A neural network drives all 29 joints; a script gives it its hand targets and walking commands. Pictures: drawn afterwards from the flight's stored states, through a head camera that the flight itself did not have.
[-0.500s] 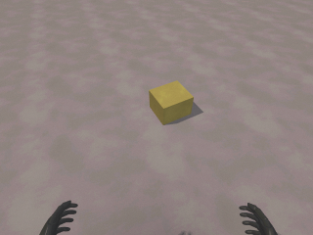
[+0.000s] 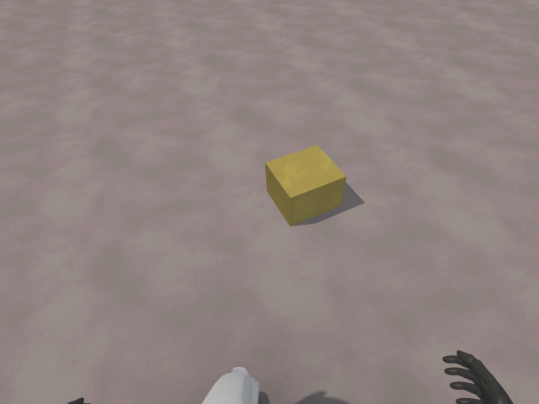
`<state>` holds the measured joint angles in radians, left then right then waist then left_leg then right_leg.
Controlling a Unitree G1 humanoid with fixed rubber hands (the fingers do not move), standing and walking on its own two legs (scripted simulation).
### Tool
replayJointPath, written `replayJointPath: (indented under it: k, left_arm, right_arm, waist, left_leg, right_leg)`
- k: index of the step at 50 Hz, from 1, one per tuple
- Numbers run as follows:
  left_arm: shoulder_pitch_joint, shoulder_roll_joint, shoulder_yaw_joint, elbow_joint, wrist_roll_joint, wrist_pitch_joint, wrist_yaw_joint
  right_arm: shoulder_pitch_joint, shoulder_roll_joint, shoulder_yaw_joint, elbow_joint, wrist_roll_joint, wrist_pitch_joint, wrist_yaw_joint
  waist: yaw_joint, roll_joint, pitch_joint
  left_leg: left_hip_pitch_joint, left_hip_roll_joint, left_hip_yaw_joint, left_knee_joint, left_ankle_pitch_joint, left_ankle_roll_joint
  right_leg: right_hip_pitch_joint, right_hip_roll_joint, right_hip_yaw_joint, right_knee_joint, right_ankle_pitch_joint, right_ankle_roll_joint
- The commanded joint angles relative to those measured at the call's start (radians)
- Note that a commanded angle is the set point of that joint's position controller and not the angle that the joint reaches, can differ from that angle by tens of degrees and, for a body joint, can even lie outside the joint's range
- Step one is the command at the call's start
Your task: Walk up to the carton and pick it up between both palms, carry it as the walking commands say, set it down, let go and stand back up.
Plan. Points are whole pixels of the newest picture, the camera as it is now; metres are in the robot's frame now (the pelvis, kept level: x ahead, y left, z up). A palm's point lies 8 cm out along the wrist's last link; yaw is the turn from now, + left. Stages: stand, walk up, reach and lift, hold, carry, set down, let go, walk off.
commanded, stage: walk up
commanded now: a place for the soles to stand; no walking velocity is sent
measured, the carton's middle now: (303, 184) +1.17 -0.02 -0.65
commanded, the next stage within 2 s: none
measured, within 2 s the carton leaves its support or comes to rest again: neither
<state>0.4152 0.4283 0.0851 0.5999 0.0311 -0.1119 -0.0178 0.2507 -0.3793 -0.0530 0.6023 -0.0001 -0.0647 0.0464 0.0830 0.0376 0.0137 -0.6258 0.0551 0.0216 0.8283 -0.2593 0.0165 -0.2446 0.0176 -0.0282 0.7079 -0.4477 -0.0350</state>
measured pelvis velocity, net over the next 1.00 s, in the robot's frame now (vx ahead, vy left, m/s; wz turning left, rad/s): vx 0.21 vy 0.06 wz -0.10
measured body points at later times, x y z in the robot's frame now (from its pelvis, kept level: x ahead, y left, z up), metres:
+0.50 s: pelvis +0.09 +0.02 +0.00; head +0.08 +0.00 +0.44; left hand +0.20 +0.35 -0.06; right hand +0.19 -0.29 -0.10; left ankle +0.16 +0.14 -0.67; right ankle +0.14 -0.10 -0.71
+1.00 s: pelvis +0.21 +0.06 +0.01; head +0.21 +0.06 +0.46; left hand +0.36 +0.37 -0.06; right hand +0.25 -0.25 -0.08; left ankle +0.26 +0.17 -0.71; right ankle +0.25 -0.08 -0.67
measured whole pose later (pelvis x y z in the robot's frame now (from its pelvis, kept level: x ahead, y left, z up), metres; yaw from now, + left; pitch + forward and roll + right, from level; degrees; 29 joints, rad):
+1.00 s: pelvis +0.21 +0.06 +0.01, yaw -6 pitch -3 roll +0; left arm 0.40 0.46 0.09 0.60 0.03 -0.08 -0.05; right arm 0.40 -0.40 -0.05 0.61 0.00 -0.08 0.04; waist -0.07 0.01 0.03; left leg -0.32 0.04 0.07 0.67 -0.31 0.04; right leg -0.50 -0.05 0.01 0.99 -0.43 -0.04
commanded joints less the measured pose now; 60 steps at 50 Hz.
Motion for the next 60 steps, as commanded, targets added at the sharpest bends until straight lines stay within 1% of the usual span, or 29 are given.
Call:
replayJointPath:
  k: [1,3,4,5,6,7,11,16,19,20,21,22,24,27,32,36,37,38,39,41,45,48,53,54,55,56,57,58,60]
  left_arm:
    - [-0.041,0.270,0.060,-0.031,-0.014,-0.021,0.000]
    - [-0.048,0.223,0.043,-0.047,-0.011,-0.019,-0.003]
    - [0.006,0.127,0.019,-0.054,-0.012,-0.018,-0.003]
    - [0.056,0.099,0.009,-0.053,-0.017,-0.014,-0.007]
    - [0.051,0.206,0.039,-0.034,-0.013,-0.001,-0.005]
    - [0.041,0.229,0.044,-0.019,-0.012,0.006,-0.010]
    - [0.087,0.201,0.068,0.028,-0.007,0.021,-0.032]
    - [0.045,0.196,0.077,0.014,-0.007,0.025,-0.051]
    - [0.194,0.198,0.094,0.059,-0.011,0.018,-0.046]
    - [0.298,0.220,0.112,0.085,-0.004,0.012,-0.033]
    - [0.328,0.302,0.137,0.072,0.004,0.006,-0.013]
    - [0.186,0.366,0.124,0.000,0.008,-0.002,0.005]
    - [0.055,0.325,0.101,-0.006,-0.003,-0.012,0.022]
    - [0.043,0.286,0.092,0.011,-0.001,-0.016,0.018]
    - [-0.002,0.333,0.097,0.000,0.002,-0.012,0.004]
    - [-0.068,0.279,0.074,-0.012,0.007,0.002,-0.006]
    - [-0.030,0.192,0.042,-0.015,0.010,0.009,-0.003]
    - [0.014,0.078,0.004,-0.027,-0.005,0.009,-0.005]
    - [-0.019,0.166,0.026,-0.029,-0.009,0.014,0.001]
    - [-0.058,0.249,0.059,-0.007,-0.010,0.021,-0.004]
    - [-0.035,0.212,0.071,0.017,-0.011,0.016,-0.022]
    - [-0.072,0.191,0.068,-0.003,-0.011,0.012,-0.035]
    - [0.023,0.186,0.074,0.025,-0.008,-0.010,-0.028]
    - [0.119,0.231,0.094,0.045,0.000,-0.019,-0.012]
    - [0.147,0.328,0.118,0.028,0.008,-0.025,0.001]
    - [0.118,0.363,0.107,0.002,-0.006,-0.023,0.011]
    - [0.082,0.342,0.099,0.007,-0.010,-0.019,0.015]
    - [0.044,0.314,0.091,0.001,-0.015,-0.018,0.014]
    - [-0.006,0.279,0.087,-0.014,-0.012,-0.008,0.010]
  right_arm:
    - [-0.058,-0.199,-0.090,-0.051,-0.040,-0.033,0.021]
    - [0.112,-0.251,-0.115,0.010,-0.042,-0.047,0.008]
    - [0.238,-0.327,-0.144,0.037,-0.055,-0.056,-0.009]
    - [0.243,-0.350,-0.146,0.002,-0.052,-0.064,-0.022]
    - [0.184,-0.364,-0.149,-0.023,-0.018,-0.056,-0.024]
    - [0.125,-0.341,-0.143,-0.021,-0.010,-0.053,-0.024]
    - [0.024,-0.289,-0.114,-0.021,-0.015,-0.051,-0.013]
    - [0.027,-0.335,-0.118,-0.030,-0.028,-0.039,0.007]
    - [-0.060,-0.315,-0.109,-0.056,-0.031,-0.021,0.013]
    - [-0.041,-0.263,-0.096,-0.059,-0.040,-0.012,0.012]
    - [-0.003,-0.176,-0.068,-0.074,-0.034,-0.007,0.007]
    - [-0.043,-0.173,-0.058,-0.082,-0.029,0.003,-0.001]
    - [-0.086,-0.298,-0.089,-0.027,-0.028,-0.007,0.000]
    - [0.036,-0.279,-0.096,0.024,-0.029,-0.013,0.013]
    - [0.008,-0.272,-0.102,0.004,-0.035,-0.012,0.022]
    - [0.178,-0.260,-0.113,0.067,-0.034,-0.044,0.014]
    - [0.288,-0.297,-0.128,0.095,-0.039,-0.056,-0.004]
    - [0.337,-0.382,-0.153,0.078,-0.061,-0.066,-0.024]
    - [0.259,-0.412,-0.148,0.016,-0.049,-0.064,-0.033]
    - [0.189,-0.381,-0.139,0.025,-0.024,-0.059,-0.034]
    - [0.157,-0.331,-0.112,0.035,-0.026,-0.059,-0.023]
    - [0.155,-0.346,-0.111,0.031,-0.026,-0.056,-0.011]
    - [0.114,-0.308,-0.091,-0.001,-0.013,-0.038,-0.001]
    - [0.145,-0.242,-0.071,-0.009,-0.016,-0.037,-0.004]
    - [0.161,-0.159,-0.041,-0.035,-0.008,-0.042,-0.008]
    - [0.089,-0.229,-0.053,-0.031,-0.017,-0.031,-0.017]
    - [0.043,-0.299,-0.071,-0.007,-0.025,-0.030,-0.023]
    - [0.077,-0.301,-0.070,0.013,-0.026,-0.037,-0.021]
    - [0.163,-0.282,-0.075,0.039,-0.023,-0.044,-0.013]
  waist:
    - [-0.071,-0.137,0.027]
    - [-0.159,-0.004,-0.089]
    - [-0.206,0.237,-0.175]
    - [-0.183,0.278,-0.179]
    - [-0.168,0.113,-0.138]
    - [-0.134,0.043,-0.044]
    - [-0.083,0.107,0.067]
    - [-0.090,0.167,0.075]
    - [0.005,0.116,-0.002]
    - [0.050,0.000,-0.059]
    - [0.069,-0.316,-0.060]
    - [0.035,-0.306,0.016]
    - [-0.011,-0.046,0.066]
    - [-0.036,-0.125,-0.007]
    - [-0.043,-0.204,0.079]
    - [-0.132,-0.125,-0.097]
    - [-0.177,0.052,-0.157]
    - [-0.201,0.327,-0.163]
    - [-0.185,0.201,-0.072]
    - [-0.145,0.021,0.044]
    - [-0.125,0.093,0.098]
    - [-0.132,0.129,0.109]
    - [-0.055,0.046,-0.010]
    - [-0.009,-0.097,-0.088]
    - [0.009,-0.366,-0.130]
    - [0.022,-0.286,-0.067]
    - [0.025,-0.135,-0.004]
    - [-0.007,-0.102,0.025]
    - [-0.042,-0.176,0.010]
  left_leg:
    - [0.234,0.010,0.030,-0.140,0.061,0.033]
    - [0.555,-0.042,-0.003,-0.246,-0.028,0.064]
    - [0.726,0.118,-0.267,-0.390,-0.289,0.124]
    - [0.792,0.315,-0.620,-0.517,-0.514,0.188]
    - [0.686,0.347,-0.685,-0.570,-0.659,0.203]
    - [0.546,0.319,-0.607,-0.577,-0.674,0.181]
    - [0.232,0.228,-0.325,-0.607,-0.538,0.180]
    - [0.140,0.253,-0.247,-0.618,-0.559,0.211]
    - [-0.013,0.199,-0.101,-0.472,-0.527,0.135]
    - [-0.125,0.134,-0.020,-0.247,-0.523,0.081]
    - [-0.280,0.024,0.105,0.123,-0.454,0.021]
    - [-0.380,-0.041,0.011,0.329,-0.279,-0.009]
    - [-0.286,0.032,-0.106,0.358,-0.094,0.017]
    - [-0.173,0.018,-0.053,0.260,-0.080,0.002]
    - [-0.053,0.036,-0.026,0.101,-0.084,-0.003]
    - [0.433,-0.030,0.036,-0.182,-0.061,0.031]
    - [0.621,-0.027,-0.034,-0.267,-0.172,0.039]
    - [0.730,0.203,-0.466,-0.439,-0.507,0.095]
    - [0.652,0.329,-0.788,-0.619,-0.751,0.164]
    - [0.497,0.297,-0.683,-0.590,-0.655,0.144]
    - [0.330,0.197,-0.385,-0.538,-0.388,0.197]
    - [0.297,0.194,-0.315,-0.534,-0.374,0.230]
    - [0.147,0.147,-0.124,-0.306,-0.207,0.164]
    - [0.012,0.100,-0.057,-0.072,-0.174,0.114]
    - [-0.192,-0.020,0.055,0.234,-0.235,0.038]
    - [-0.317,-0.050,-0.012,0.337,-0.263,0.020]
    - [-0.309,-0.013,-0.086,0.393,-0.202,0.035]
    - [-0.272,0.017,-0.098,0.344,-0.152,0.035]
    - [-0.163,0.024,-0.057,0.207,-0.180,0.018]
  right_leg:
    - [-0.129,-0.245,0.237,-0.302,0.180,-0.164]
    - [-0.236,-0.170,0.158,0.002,0.255,-0.113]
    - [-0.382,-0.072,0.064,0.369,0.214,-0.060]
    - [-0.575,0.024,0.055,0.552,-0.069,-0.019]
    - [-0.581,-0.008,0.128,0.580,-0.041,-0.015]
    - [-0.560,-0.048,0.120,0.569,0.016,-0.010]
    - [-0.366,-0.082,0.044,0.400,0.049,0.015]
    - [-0.248,-0.071,-0.007,0.169,0.029,0.017]
    - [0.103,-0.022,-0.052,-0.055,0.088,-0.028]
    - [0.287,0.004,-0.008,-0.132,0.006,-0.042]
    - [0.311,-0.172,0.371,-0.346,-0.362,-0.104]
    - [0.151,-0.388,0.811,-0.529,-0.682,-0.193]
    - [0.080,-0.362,0.703,-0.464,-0.448,-0.200]
    - [0.073,-0.273,0.467,-0.387,-0.285,-0.195]
    - [-0.145,-0.311,0.435,-0.405,-0.386,-0.228]
    - [-0.277,-0.221,0.212,-0.129,-0.208,-0.150]
    - [-0.390,-0.155,0.117,0.151,-0.142,-0.101]
    - [-0.607,-0.045,0.001,0.475,-0.068,-0.027]
    - [-0.750,-0.008,0.056,0.573,-0.040,-0.014]
    - [-0.673,-0.091,0.103,0.546,0.046,0.004]
    - [-0.485,-0.106,0.055,0.319,0.079,0.016]
    - [-0.421,-0.097,0.025,0.185,0.090,0.018]
    - [0.033,-0.018,-0.033,-0.153,0.175,-0.024]
    - [0.243,-0.059,0.091,-0.218,0.067,-0.060]
    - [0.343,-0.315,0.539,-0.368,-0.245,-0.152]
    - [0.294,-0.428,0.745,-0.432,-0.411,-0.235]
    - [0.219,-0.419,0.702,-0.431,-0.398,-0.251]
    - [0.158,-0.374,0.599,-0.384,-0.285,-0.250]
    - [0.077,-0.324,0.416,-0.331,-0.147,-0.250]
